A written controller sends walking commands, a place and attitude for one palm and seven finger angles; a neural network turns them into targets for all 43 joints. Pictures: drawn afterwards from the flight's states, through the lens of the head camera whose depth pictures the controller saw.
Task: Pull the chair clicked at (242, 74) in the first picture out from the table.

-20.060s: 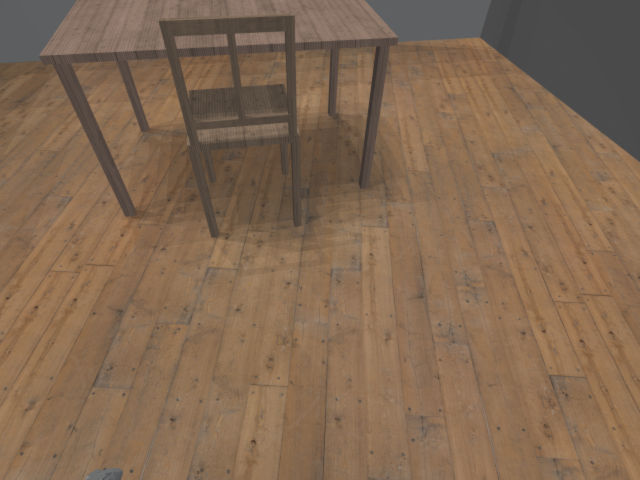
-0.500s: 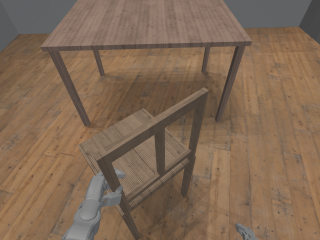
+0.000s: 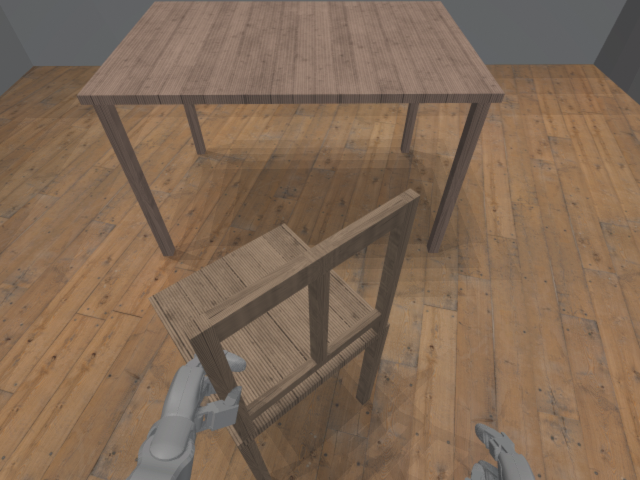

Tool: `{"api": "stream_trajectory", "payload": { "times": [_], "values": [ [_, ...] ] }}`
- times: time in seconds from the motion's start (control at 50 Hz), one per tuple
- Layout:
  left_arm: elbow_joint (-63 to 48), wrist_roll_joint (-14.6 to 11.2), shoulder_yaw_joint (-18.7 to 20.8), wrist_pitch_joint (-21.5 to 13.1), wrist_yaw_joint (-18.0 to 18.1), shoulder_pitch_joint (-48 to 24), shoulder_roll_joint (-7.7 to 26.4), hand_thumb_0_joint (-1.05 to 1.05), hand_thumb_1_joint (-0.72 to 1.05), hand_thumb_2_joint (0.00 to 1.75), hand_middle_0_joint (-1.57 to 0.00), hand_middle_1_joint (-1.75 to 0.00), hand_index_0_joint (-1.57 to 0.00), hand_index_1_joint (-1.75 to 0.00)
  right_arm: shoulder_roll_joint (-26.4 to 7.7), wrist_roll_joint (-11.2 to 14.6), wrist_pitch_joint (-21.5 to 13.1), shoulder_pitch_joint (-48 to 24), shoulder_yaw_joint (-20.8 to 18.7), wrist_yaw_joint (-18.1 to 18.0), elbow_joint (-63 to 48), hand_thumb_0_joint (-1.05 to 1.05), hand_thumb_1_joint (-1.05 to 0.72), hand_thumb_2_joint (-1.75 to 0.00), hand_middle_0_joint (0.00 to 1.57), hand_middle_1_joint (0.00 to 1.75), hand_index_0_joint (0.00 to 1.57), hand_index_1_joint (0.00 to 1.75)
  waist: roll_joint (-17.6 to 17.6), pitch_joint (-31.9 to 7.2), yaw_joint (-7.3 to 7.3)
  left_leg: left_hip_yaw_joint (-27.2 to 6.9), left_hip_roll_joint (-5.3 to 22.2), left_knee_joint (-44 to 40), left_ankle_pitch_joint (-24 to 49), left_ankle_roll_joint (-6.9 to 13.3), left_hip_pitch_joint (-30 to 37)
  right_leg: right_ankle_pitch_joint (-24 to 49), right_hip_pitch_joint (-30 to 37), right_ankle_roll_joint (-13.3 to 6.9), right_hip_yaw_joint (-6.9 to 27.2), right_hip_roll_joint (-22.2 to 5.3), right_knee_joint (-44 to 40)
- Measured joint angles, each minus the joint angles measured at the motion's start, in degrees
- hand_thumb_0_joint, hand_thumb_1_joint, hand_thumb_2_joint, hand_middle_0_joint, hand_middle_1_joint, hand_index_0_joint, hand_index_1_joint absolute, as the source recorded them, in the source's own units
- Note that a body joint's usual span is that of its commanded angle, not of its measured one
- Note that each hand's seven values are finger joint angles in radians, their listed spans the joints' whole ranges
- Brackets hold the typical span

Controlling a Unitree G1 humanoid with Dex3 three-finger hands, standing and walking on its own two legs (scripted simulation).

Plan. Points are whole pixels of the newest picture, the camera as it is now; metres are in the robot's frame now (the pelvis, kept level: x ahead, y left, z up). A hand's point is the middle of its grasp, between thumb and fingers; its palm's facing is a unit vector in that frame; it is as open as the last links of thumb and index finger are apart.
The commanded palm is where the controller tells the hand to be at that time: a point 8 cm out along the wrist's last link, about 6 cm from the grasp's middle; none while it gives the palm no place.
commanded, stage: open the thumb and straighten the fingers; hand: left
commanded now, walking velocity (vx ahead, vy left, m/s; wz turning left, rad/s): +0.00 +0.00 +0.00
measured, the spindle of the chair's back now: (318, 320) +0.38 +0.02 -0.09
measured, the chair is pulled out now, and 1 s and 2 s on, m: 0.57 0.57 0.57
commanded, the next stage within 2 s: draw the fingers out of the gap in 0.68 s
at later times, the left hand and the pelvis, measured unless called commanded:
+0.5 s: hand (224, 397) +0.25 +0.14 -0.07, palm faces -0.04 -0.98 -0.22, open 15.2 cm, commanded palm +0.22 +0.20 -0.04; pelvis +0.02 +0.01 -0.03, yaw +2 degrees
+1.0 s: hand (209, 427) +0.21 +0.16 -0.07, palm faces -0.02 -0.98 -0.22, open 17.4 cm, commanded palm +0.18 +0.20 -0.04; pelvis +0.03 +0.00 -0.04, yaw +2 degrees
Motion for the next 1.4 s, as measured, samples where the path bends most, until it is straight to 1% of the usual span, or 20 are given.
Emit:
{"api": "stream_trajectory", "payload": {
  "times": [0.06, 0.12, 0.18, 0.24, 0.3, 0.34, 0.4, 0.46, 0.54, 0.64, 0.7, 0.76, 0.86, 0.98, 1.08, 1.2, 1.4],
  "values": [
    [-2.7, -0.54, 0.49, 1.31, -1.48, 0.81, 0.49, 0.09, 0.56, 0.78, -0.17, -1.24, -0.48, -1.4, -0.21, 0.73, -1.98, 1.57, -0.44, 2.06, -0.18, 0.01, -0.9, -0.9, 0.2, 0.3, 0.2, 0.3, -0.02, -1.01, -0.35, -0.65, -0.38, 3.36, -1.51, 0.14, -3.12, -1.79, -2.83, 0.09, -0.54, -0.47, 3.29],
    [-5.75, -0.32, 0.24, 1.88, -1.77, 1.76, 0.92, 0.08, 0.45, 0.72, -0.22, -1.27, -0.49, -1.41, -0.89, 0.66, -4.39, 2.65, -0.91, 3.21, -0.59, 0.01, -0.9, -0.9, 0.2, 0.3, 0.2, 0.3, 0.46, -1.58, -0.36, -0.81, -0.6, 6.72, -3.25, 0.31, -5.98, -3.42, -5.57, 0.2, -0.58, -0.75, 6.46],
    [-8.41, -0.21, 0.1, 2.72, -1.7, 2.87, 0.76, 0.05, 0.26, 0.61, -0.25, -1.28, -0.49, -1.42, -1.64, 0.43, -6.35, 3.21, -1.3, 3.68, -1.1, 0.01, -0.9, -0.9, 0.2, 0.3, 0.2, 0.3, 1.12, -2.32, -0.33, -0.73, -0.85, 9.58, -4.8, 0.52, -8.53, -4.92, -8.17, 0.41, -0.38, -1.05, 9.36],
    [-10.4, -0.41, 0.9, 3.85, -2.72, 3.72, 0.75, 0.04, 0.01, 0.48, -0.29, -1.28, -0.48, -1.39, -2.15, 0.14, -7.45, 3.2, -1.5, 3.48, -1.43, 0.01, -0.9, -0.9, 0.2, 0.3, 0.2, 0.3, 1.51, -3.14, -0.15, -0.55, -1.05, 11.91, -6.14, 0.69, -10.6, -6.33, -10.42, 0.59, -0.11, -1.29, 11.93],
    [-12.36, -0.77, 1.2, 4.97, -3.46, 4.68, 0.84, 0.02, -0.19, 0.38, -0.32, -1.23, -0.45, -1.3, -2.49, 0.06, -8.4, 3.01, -1.64, 3.12, -2.02, 0.01, -0.9, -0.9, 0.2, 0.3, 0.2, 0.3, 1.9, -3.71, -0.01, -0.64, -1.23, 13.95, -7.35, 0.77, -12.23, -7.63, -12.06, 0.7, -0.12, -1.51, 14.07],
    [-13.54, -0.8, 1.11, 5.75, -3.78, 5.18, 0.84, 0.01, -0.29, 0.32, -0.33, -1.16, -0.42, -1.22, -2.63, -0.04, -8.95, 2.84, -1.68, 2.87, -2.51, 0.01, -0.9, -0.9, 0.2, 0.3, 0.2, 0.3, 2.09, -4.02, 0.15, -0.77, -1.34, 15.19, -8.08, 0.79, -13.23, -8.44, -13.02, 0.74, -0.21, -1.65, 15.37],
    [-15.58, -0.62, 0.66, 6.82, -3.94, 6.11, 0.65, 0.01, -0.4, 0.27, -0.31, -1.03, -0.36, -1.05, -2.74, -0.19, -9.73, 2.57, -1.69, 2.57, -3.33, 0.01, -0.9, -0.9, 0.2, 0.3, 0.2, 0.3, 2.42, -4.43, 0.4, -1.03, -1.44, 16.79, -9.07, 0.77, -14.43, -9.51, -14.11, 0.75, -0.4, -1.79, 16.96],
    [-17.35, -0.44, 0.15, 7.83, -3.92, 6.81, 0.36, 0.0, -0.46, 0.24, -0.27, -0.86, -0.3, -0.87, -2.7, -0.33, -10.12, 2.32, -1.51, 2.32, -4.13, 0.01, -0.9, -0.9, 0.2, 0.3, 0.2, 0.3, 2.57, -4.82, 0.61, -1.31, -1.51, 18.06, -9.88, 0.72, -15.35, -10.46, -14.95, 0.73, -0.64, -1.91, 18.29],
    [-19.13, -0.31, 0.73, 9.02, -4.33, 7.91, 0.28, 0.0, -0.51, 0.22, -0.19, -0.6, -0.21, -0.6, -2.39, -0.51, -9.92, 2.1, -1.15, 2.13, -5.13, 0.01, -0.9, -0.9, 0.2, 0.3, 0.2, 0.3, 2.43, -5.38, 0.79, -1.54, -1.43, 19.3, -10.76, 0.54, -16.29, -11.48, -15.9, 0.56, -0.83, -1.86, 19.7],
    [-21.63, -0.39, 1.44, 10.1, -4.95, 9.8, 1.21, -0.01, -0.53, 0.21, -0.1, -0.29, -0.1, -0.29, -2.24, -0.6, -9.74, 2.42, -0.93, 1.74, -6.22, 0.01, -0.9, -0.9, 0.2, 0.3, 0.2, 0.3, 2.49, -5.8, 0.74, -2.11, -1.27, 20.5, -11.6, 0.28, -17.08, -12.43, -16.45, 0.32, -1.37, -1.75, 20.8],
    [-22.06, -0.64, 1.85, 10.51, -5.48, 9.98, 1.88, -0.01, -0.53, 0.2, -0.06, -0.17, -0.06, -0.17, -2.47, -0.62, -9.76, 2.58, -0.83, 1.37, -6.33, 0.01, -0.9, -0.9, 0.2, 0.3, 0.2, 0.3, 2.6, -5.77, 0.7, -2.53, -1.21, 21.21, -11.96, 0.17, -17.58, -12.83, -16.7, 0.22, -1.78, -1.72, 21.32],
    [-22.2, -0.95, 2.15, 10.84, -6.04, 9.74, 2.38, -0.01, -0.53, 0.2, -0.03, -0.1, -0.03, -0.09, -2.8, -0.63, -9.94, 2.8, -0.82, 1.07, -6.23, 0.01, -0.9, -0.9, 0.2, 0.3, 0.2, 0.3, 2.73, -5.72, 0.6, -2.87, -1.21, 21.78, -12.18, 0.09, -18.07, -13.07, -17.0, 0.15, -2.09, -1.72, 21.72],
    [-23.48, -1.37, 3.21, 10.89, -6.85, 11.42, 2.5, -0.01, -0.53, 0.2, -0.01, -0.04, -0.01, -0.03, -2.78, -0.51, -9.88, 3.28, -1.22, 0.93, -6.02, 0.01, -0.9, -0.9, 0.2, 0.3, 0.2, 0.3, 2.73, -6.16, 0.3, -2.71, -1.1, 21.93, -12.31, 0.03, -18.33, -13.17, -17.4, 0.09, -1.93, -1.62, 21.98],
    [-28.12, -1.16, 2.77, 10.75, -6.8, 18.34, 2.28, -0.01, -0.53, 0.2, -0.01, -0.01, -0.01, -0.01, -2.18, -0.3, -9.96, 3.99, -2.07, 0.69, -6.57, 0.01, -0.9, -0.9, 0.2, 0.3, 0.2, 0.3, 2.72, -6.8, 0.0, -2.47, -1.05, 22.21, -12.56, 0.09, -18.35, -13.34, -17.52, 0.16, -1.69, -1.57, 22.25],
    [-31.33, -0.49, 1.43, 10.34, -6.1, 22.57, 2.24, -0.01, -0.53, 0.2, -0.01, -0.01, -0.01, 0.0, -1.95, -0.36, -10.81, 4.05, -2.21, 0.22, -6.99, 0.01, -0.9, -0.9, 0.2, 0.3, 0.2, 0.3, 2.7, -6.66, 0.41, -2.87, -1.24, 23.46, -12.87, 0.18, -19.21, -13.61, -18.03, 0.21, -2.02, -1.77, 23.15],
    [-34.09, -0.16, 0.93, 9.83, -6.1, 25.47, 2.27, -0.01, -0.54, 0.2, -0.01, -0.01, -0.01, 0.0, -1.28, -0.3, -11.55, 3.4, -1.94, -0.16, -6.99, 0.01, -0.9, -0.9, 0.2, 0.3, 0.2, 0.3, 2.61, -6.99, 0.86, -3.37, -1.41, 24.99, -13.16, 0.24, -20.42, -13.85, -18.84, 0.24, -2.45, -1.95, 24.25],
    [-39.22, 0.77, -0.74, 10.3, -5.89, 32.05, 1.48, -0.01, -0.53, 0.2, 0.0, -0.01, 0.0, 0.0, 0.06, -0.13, -11.31, 2.73, -1.99, -0.28, -8.32, 0.01, -0.9, -0.9, 0.2, 0.3, 0.2, 0.3, 2.71, -8.29, 1.12, -3.35, -1.53, 26.96, -13.79, 0.38, -21.78, -14.31, -20.11, 0.35, -2.34, -2.08, 25.98]
  ]
}}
